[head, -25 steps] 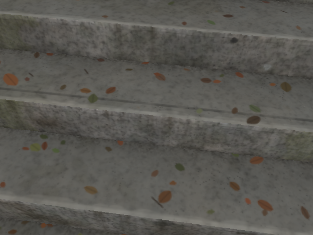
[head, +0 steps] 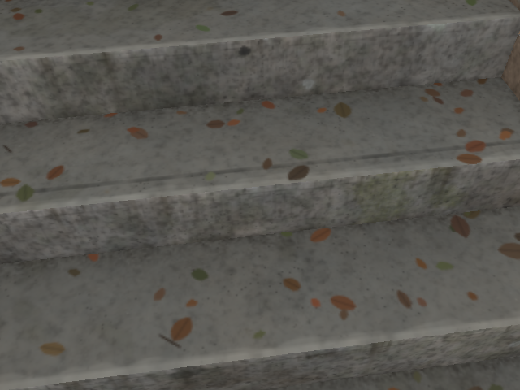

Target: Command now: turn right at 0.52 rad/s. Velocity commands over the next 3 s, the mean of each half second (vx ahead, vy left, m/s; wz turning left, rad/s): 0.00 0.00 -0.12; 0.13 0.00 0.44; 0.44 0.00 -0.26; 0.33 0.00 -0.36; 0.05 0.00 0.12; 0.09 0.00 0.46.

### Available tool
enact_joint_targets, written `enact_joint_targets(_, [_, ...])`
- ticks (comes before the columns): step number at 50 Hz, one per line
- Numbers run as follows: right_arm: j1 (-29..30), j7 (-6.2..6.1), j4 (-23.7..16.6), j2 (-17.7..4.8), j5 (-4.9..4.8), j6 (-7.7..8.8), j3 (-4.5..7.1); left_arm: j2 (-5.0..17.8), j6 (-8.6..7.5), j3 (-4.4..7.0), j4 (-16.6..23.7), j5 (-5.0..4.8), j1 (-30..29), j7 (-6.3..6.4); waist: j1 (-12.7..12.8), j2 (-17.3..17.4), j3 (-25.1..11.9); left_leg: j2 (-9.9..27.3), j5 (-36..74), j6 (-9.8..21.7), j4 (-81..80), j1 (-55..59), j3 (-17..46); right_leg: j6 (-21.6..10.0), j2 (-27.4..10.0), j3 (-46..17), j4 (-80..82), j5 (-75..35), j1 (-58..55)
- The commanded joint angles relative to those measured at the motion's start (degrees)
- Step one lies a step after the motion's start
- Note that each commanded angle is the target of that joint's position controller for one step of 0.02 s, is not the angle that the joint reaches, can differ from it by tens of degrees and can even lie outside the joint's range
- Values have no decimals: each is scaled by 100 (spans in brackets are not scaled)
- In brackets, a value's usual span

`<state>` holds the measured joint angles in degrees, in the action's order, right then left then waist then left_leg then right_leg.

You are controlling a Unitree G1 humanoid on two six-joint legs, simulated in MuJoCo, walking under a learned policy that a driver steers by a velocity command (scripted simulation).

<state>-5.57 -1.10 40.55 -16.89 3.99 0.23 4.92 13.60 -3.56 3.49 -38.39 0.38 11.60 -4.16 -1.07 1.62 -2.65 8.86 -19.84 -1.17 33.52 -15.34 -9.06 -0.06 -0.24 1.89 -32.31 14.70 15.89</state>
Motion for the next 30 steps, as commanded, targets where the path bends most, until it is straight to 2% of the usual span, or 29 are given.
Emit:
enact_joint_targets(1, [-841,162,-641,245,-254,87,-138,1939,-229,549,218,204,1662,326,231,-1763,-1290,-1017,-2291,-417,2763,-2144,406,-2874,-2544,-3775,910,-6460,-2788])
enact_joint_targets(2, [113,126,-703,39,-462,139,-90,1636,-290,515,-164,343,1915,230,655,-1238,-854,-1101,-2177,-518,5240,-2892,1156,-2774,-2472,-3451,945,-5558,-2449])
enact_joint_targets(3, [597,46,-800,-153,-473,223,-53,1448,-323,403,-147,378,1464,77,629,-1152,-363,-1091,-1683,-369,6520,-3584,1330,-2251,-2021,-2703,834,-4294,-1673])
enact_joint_targets(4, [551,-76,-759,-647,-377,273,123,1051,-290,216,33,247,910,1,377,-977,-292,-1021,-1286,-220,7483,-3702,1328,-1979,-1813,-2383,793,-3994,-1115])
enact_joint_targets(5, [490,-122,-748,-522,-229,298,73,702,-234,40,87,100,384,-15,58,-958,-205,-1002,-864,-15,7631,-3565,1383,-1760,-1568,-2063,853,-3774,-475])
enact_joint_targets(6, [241,-93,-755,-328,-141,266,-22,405,-127,-86,239,179,-211,4,-265,-758,-186,-915,-504,64,7245,-3139,1395,-1606,-1299,-1727,987,-3316,208])
enact_joint_targets(7, [51,-15,-692,-223,-174,247,-57,347,-62,-153,379,215,-486,87,-333,-755,-317,-1005,-252,-7,7161,-2916,1279,-1588,-1169,-1626,1013,-3364,334])
enact_joint_targets(8, [-162,69,-547,-262,-218,253,-58,272,-23,-217,528,267,-630,134,-349,-511,-468,-940,217,-203,6711,-2870,1274,-1560,-1122,-1569,932,-3325,283])
enact_joint_targets(9, [-311,152,-435,-229,-282,254,-67,236,-15,-283,636,242,-673,142,-359,-526,-601,-929,454,-419,6537,-2655,1212,-1545,-1089,-1511,882,-3449,243])
enact_joint_targets(10, [-606,231,-261,-261,-336,230,-60,214,-36,-343,708,165,-818,121,-433,-659,-706,-893,646,-633,6431,-2229,1125,-1471,-1030,-1317,807,-3657,394])
enact_joint_targets(12, [-976,331,60,-419,-315,202,48,128,-128,-451,802,55,-1011,34,-508,-405,-569,-631,997,-1017,4796,-1629,1065,-1221,-869,-1049,696,-3451,443])
enact_joint_targets(13, [-1082,407,185,-276,-294,174,36,168,-141,-474,761,-17,-1074,-36,-576,-276,-381,-475,964,-1104,3352,-1081,900,-978,-714,-849,652,-3009,576])
enact_joint_targets(14, [-965,552,291,28,-295,126,-49,252,-98,-455,552,-102,-872,-112,-434,-294,-72,-454,239,-1120,2098,-651,719,-808,-697,-860,603,-2265,676])
enact_joint_targets(15, [-828,722,366,338,-314,88,-182,338,-38,-410,240,-196,-512,-223,-193,-502,97,-394,-59,-1080,1226,-520,727,-717,-804,-1145,572,-1638,468])
enact_joint_targets(16, [-773,831,398,404,-388,114,-258,462,71,-352,-22,-330,-226,-334,-57,-473,192,-352,314,-979,251,-291,741,-591,-905,-1481,648,-877,218])
enact_joint_targets(17, [-671,802,404,327,-425,162,-287,573,156,-278,-205,-380,-43,-413,71,-490,147,-355,802,-802,-353,-225,850,-497,-972,-1826,706,-529,-83])
enact_joint_targets(18, [-763,645,337,168,-406,253,-293,563,159,-230,-283,-338,-73,-464,105,-595,-157,-245,1493,-586,-358,-254,1148,-447,-1142,-2105,603,-789,-548])
enact_joint_targets(19, [-224,409,-52,-203,-339,350,-259,784,132,-59,-87,-206,119,-291,595,-509,-508,-419,1627,-118,7,-843,1171,-571,-980,-1956,466,-1269,-1319])
enact_joint_targets(20, [166,224,-229,-377,-334,433,-207,806,78,-16,76,-21,6,-74,717,-428,-595,-478,1450,302,226,-1352,1113,-671,-921,-1749,346,-1876,-1686])
enact_joint_targets(21, [38,127,-206,-282,-399,484,-221,725,49,-20,226,106,-283,82,571,-416,-603,-449,1229,486,259,-1693,1244,-891,-1067,-1708,334,-2095,-1871])
enact_joint_targets(22, [-148,74,-181,-120,-440,508,-261,618,58,-13,293,166,-431,183,461,-447,-496,-421,1184,528,342,-1783,1408,-1274,-1291,-1832,418,-1991,-1765])
enact_joint_targets(23, [-314,67,-220,-57,-439,496,-274,655,78,35,318,136,-448,288,372,-413,-361,-451,1106,508,476,-1666,1428,-1581,-1442,-1799,578,-1771,-1433])
enact_joint_targets(25, [-931,88,-135,-50,-339,427,-244,733,61,131,421,79,-659,426,89,-787,-264,-621,378,334,1110,-1255,1253,-1942,-1782,-1890,891,-2053,-871])
enact_joint_targets(27, [-1347,103,-135,-137,-257,377,-169,735,-17,210,537,130,-961,559,-42,-1008,-222,-765,-607,115,2552,-951,1037,-2253,-2245,-1917,1122,-2594,-310])
enact_joint_targets(28, [-1235,133,-243,-126,-224,346,-167,737,-72,260,523,177,-1000,612,5,-1097,-218,-760,-1214,20,3466,-1070,1087,-2268,-2350,-1875,1243,-2900,-241])
enact_joint_targets(29, [-907,220,-407,27,-197,291,-213,658,-121,260,496,209,-890,677,130,-800,-123,-619,-1558,-71,3517,-1369,1091,-2043,-2243,-1459,1366,-2978,-476])
enact_joint_targets(30, [-808,311,-522,166,-196,230,-265,633,-138,257,478,227,-1057,740,53,-650,-113,-556,-1474,-114,3345,-1286,1068,-1812,-2090,-1141,1315,-3207,-522])
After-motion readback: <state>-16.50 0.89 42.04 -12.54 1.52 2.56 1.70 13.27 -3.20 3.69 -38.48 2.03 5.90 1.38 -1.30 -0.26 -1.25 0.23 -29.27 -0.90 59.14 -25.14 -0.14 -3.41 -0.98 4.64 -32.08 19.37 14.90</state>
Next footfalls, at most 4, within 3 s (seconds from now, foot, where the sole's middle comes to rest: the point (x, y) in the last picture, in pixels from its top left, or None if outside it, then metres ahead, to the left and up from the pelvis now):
0.36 left None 0.01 0.10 -0.77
0.72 left None -0.02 0.14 -0.77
1.22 right None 0.30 -0.01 -0.60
1.72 left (188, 306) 0.58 0.18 -0.44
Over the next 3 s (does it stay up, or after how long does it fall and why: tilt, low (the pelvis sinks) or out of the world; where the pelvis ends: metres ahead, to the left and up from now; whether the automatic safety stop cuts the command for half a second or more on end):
stays up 0.55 0.13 0.33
